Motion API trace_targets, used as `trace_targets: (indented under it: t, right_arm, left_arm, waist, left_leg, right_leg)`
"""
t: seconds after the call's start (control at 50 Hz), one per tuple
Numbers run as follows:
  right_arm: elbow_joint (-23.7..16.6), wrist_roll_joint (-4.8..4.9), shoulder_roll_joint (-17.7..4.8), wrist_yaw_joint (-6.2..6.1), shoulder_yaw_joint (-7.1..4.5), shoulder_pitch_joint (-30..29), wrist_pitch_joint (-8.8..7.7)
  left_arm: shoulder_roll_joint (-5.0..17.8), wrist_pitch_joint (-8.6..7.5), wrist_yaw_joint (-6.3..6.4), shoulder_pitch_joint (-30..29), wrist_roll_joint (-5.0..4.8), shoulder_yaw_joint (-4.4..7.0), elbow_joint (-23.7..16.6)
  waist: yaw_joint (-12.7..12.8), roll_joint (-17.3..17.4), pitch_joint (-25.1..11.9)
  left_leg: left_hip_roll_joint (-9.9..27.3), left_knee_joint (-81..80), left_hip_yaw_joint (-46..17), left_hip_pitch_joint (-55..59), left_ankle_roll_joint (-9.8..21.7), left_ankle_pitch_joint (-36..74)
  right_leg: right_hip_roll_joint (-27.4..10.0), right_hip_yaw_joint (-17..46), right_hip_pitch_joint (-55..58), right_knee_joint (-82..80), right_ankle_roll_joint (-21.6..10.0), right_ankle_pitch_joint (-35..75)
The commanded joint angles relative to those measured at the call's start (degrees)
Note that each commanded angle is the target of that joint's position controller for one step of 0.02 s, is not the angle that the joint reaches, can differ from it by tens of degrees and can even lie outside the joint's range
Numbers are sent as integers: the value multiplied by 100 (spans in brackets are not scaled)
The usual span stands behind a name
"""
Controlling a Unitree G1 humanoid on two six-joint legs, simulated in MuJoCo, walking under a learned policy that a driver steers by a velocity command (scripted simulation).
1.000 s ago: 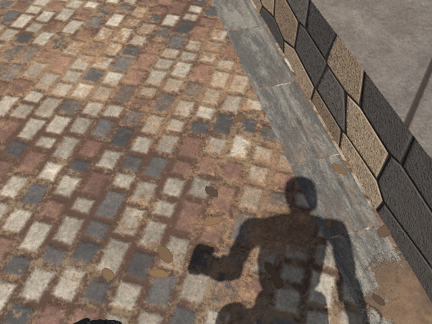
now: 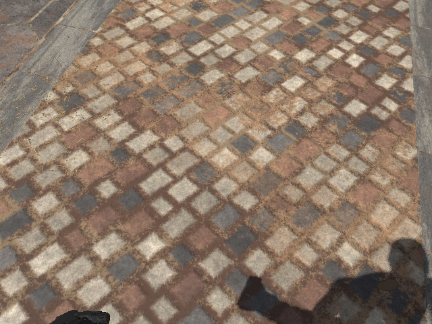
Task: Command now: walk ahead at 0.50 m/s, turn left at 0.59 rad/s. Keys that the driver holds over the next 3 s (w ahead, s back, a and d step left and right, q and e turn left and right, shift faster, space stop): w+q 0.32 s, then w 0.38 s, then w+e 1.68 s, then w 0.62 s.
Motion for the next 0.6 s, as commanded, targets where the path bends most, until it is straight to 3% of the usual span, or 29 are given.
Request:
trace_targets:
  t: [0.02,0.06,0.08,0.1,0.12,0.14,0.16,0.18,0.2,0.24,0.3,0.36,0.42,0.48,0.52,0.56,0.58,0.6]
  right_arm:
    - [-253,-42,-974,-85,-210,219,-40]
    - [-380,-49,-1121,-74,-241,-195,-71]
    - [-405,-2,-1148,-16,-242,-331,-113]
    - [-543,71,-839,48,-156,-317,-171]
    - [-734,255,-238,37,-39,265,-155]
    - [-634,43,-749,-24,-87,332,-82]
    - [-572,-28,-832,-6,-117,20,-27]
    - [-588,-44,-743,45,-94,-265,-3]
    - [-613,-77,-658,98,-90,-377,39]
    - [-661,-142,-558,207,-73,-416,174]
    - [-895,-140,-447,316,-31,-865,268]
    - [-1140,-164,-336,384,35,-1454,249]
    - [-1279,-145,-184,432,143,-1936,188]
    - [-1409,-171,-224,445,184,-2403,165]
    - [-1439,-201,-308,412,177,-2516,147]
    - [-1300,-247,-378,350,138,-2094,81]
    - [-1005,-291,-448,305,85,-1281,11]
    - [-707,-378,-782,228,-31,-274,-40]
  left_arm:
    - [545,-181,5,-668,-45,82,-661]
    - [768,-243,78,252,-68,166,-421]
    - [925,-310,147,1066,-57,237,-202]
    - [1281,-366,249,1947,62,332,-133]
    - [1792,-312,283,2113,194,443,-186]
    - [1470,-225,247,1768,65,415,-187]
    - [929,-204,234,1353,9,294,-274]
    - [622,-214,213,1129,3,216,-248]
    - [550,-235,218,1116,15,186,-190]
    - [556,-328,203,1296,-31,179,-13]
    - [627,-470,143,1495,-103,222,129]
    - [620,-492,117,1712,-80,229,286]
    - [672,-497,77,1761,-85,234,402]
    - [842,-460,82,2064,-108,266,584]
    - [956,-377,95,2262,-112,288,724]
    - [1044,-286,114,2327,-116,292,838]
    - [988,-238,115,2354,-128,261,866]
    - [785,-238,109,2329,-133,181,737]
  waist:
    - [98,700,43]
    - [568,737,-265]
    - [984,491,-691]
    - [1317,49,-1451]
    - [997,-1293,-2140]
    - [772,-989,-1872]
    - [682,-270,-995]
    - [653,93,-504]
    - [599,-83,-314]
    - [516,-386,-203]
    - [506,-350,-154]
    - [595,-276,-23]
    - [648,-294,67]
    - [775,-328,168]
    - [798,-334,204]
    - [559,-344,-71]
    - [194,-149,-542]
    - [-190,239,-1239]
  left_leg:
    - [1573,257,-1190,209,462,3553]
    - [1428,922,-1137,-258,194,4447]
    - [1131,1895,-925,-544,57,4552]
    - [783,3340,-648,-1281,-68,3264]
    - [-125,5012,76,-3014,-268,-998]
    - [280,5676,130,-3558,-211,-1224]
    - [589,5707,199,-3613,-237,-663]
    - [791,5459,289,-3523,-282,-293]
    - [932,5251,348,-3413,-319,-166]
    - [1032,5112,457,-3244,-388,-65]
    - [1158,4891,523,-3631,-444,252]
    - [1205,4175,560,-3932,-543,795]
    - [1133,2910,820,-3438,-541,1405]
    - [1053,2109,1181,-2991,-433,1286]
    - [982,1792,1297,-2871,-288,882]
    - [721,1389,1459,-2172,-84,514]
    - [538,988,1521,-1100,48,688]
    - [1199,946,744,380,267,353]
  right_leg:
    - [286,-72,147,-576,-155,-126]
    - [569,-147,1671,-948,-352,-548]
    - [533,-144,2798,-1309,-494,-359]
    - [-489,850,4183,-1473,-747,-1264]
    - [-2151,3409,5534,-1925,-1345,-1658]
    - [-2185,4242,5027,-2217,-1517,-2165]
    - [-1944,3305,4171,-2325,-1418,-2240]
    - [-1609,2421,3554,-2457,-1300,-1720]
    - [-1366,1810,3223,-2579,-1166,-1222]
    - [-1144,1056,2888,-2732,-1096,-374]
    - [-1216,479,2952,-2955,-1193,261]
    - [-1132,-22,3020,-3108,-1233,445]
    - [-920,-586,2841,-3138,-1105,655]
    - [-1038,-719,2989,-3127,-1044,808]
    - [-1178,-717,3376,-2897,-1028,1255]
    - [-1169,-869,3667,-2018,-967,2696]
    - [-966,-1123,3477,-961,-864,3015]
    - [-738,-1216,2566,431,-732,1801]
